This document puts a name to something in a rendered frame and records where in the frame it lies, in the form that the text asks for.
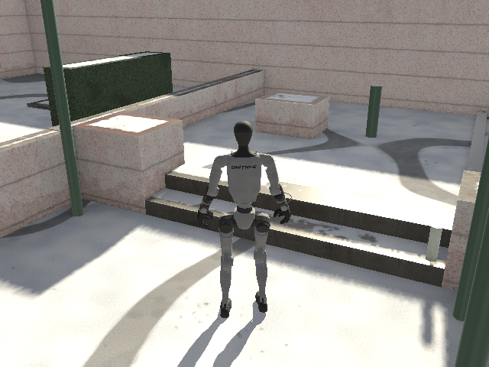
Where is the robot left foot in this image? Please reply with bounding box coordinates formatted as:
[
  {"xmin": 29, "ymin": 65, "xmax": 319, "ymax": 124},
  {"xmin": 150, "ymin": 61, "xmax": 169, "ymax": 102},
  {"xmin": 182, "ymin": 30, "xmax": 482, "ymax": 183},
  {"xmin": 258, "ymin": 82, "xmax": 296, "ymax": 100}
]
[{"xmin": 220, "ymin": 298, "xmax": 232, "ymax": 318}]

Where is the right robot upper arm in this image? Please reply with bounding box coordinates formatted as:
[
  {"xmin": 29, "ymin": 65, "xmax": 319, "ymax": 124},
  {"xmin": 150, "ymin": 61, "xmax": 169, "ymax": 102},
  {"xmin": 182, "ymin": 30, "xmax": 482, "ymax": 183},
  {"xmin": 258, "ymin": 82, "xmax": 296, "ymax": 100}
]
[{"xmin": 260, "ymin": 154, "xmax": 281, "ymax": 196}]

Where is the robot left hand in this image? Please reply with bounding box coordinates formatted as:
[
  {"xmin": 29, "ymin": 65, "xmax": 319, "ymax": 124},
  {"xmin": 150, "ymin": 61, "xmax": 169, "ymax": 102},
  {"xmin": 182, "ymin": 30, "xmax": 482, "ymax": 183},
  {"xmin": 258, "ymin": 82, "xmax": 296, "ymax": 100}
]
[{"xmin": 197, "ymin": 210, "xmax": 215, "ymax": 227}]

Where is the left robot forearm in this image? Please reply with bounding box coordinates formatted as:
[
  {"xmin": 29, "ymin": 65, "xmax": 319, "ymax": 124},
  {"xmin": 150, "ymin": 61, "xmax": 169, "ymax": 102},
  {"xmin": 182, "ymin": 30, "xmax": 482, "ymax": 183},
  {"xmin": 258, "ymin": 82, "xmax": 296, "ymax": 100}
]
[{"xmin": 199, "ymin": 185, "xmax": 214, "ymax": 213}]

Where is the robot right hand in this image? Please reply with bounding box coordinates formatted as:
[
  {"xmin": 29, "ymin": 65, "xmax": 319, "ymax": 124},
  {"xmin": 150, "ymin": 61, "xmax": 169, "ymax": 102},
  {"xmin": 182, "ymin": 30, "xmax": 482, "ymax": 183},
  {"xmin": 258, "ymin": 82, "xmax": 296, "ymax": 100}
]
[{"xmin": 274, "ymin": 207, "xmax": 291, "ymax": 224}]

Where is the right robot forearm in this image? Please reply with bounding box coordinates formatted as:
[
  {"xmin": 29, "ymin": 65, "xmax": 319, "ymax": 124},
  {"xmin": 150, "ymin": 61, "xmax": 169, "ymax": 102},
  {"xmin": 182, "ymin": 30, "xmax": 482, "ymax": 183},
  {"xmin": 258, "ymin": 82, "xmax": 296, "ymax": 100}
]
[{"xmin": 274, "ymin": 184, "xmax": 289, "ymax": 211}]

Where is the robot left thigh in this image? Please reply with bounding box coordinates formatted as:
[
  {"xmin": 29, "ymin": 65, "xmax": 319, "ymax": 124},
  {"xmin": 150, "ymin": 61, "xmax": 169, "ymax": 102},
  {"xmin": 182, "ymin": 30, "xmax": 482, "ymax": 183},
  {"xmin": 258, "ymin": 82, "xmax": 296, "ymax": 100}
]
[{"xmin": 219, "ymin": 213, "xmax": 234, "ymax": 269}]

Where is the left robot upper arm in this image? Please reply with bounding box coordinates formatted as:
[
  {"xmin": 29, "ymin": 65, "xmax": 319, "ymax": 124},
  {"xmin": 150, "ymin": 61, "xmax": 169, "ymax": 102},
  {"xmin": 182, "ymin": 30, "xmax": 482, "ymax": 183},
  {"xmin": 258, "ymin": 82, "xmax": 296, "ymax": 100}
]
[{"xmin": 206, "ymin": 154, "xmax": 228, "ymax": 196}]

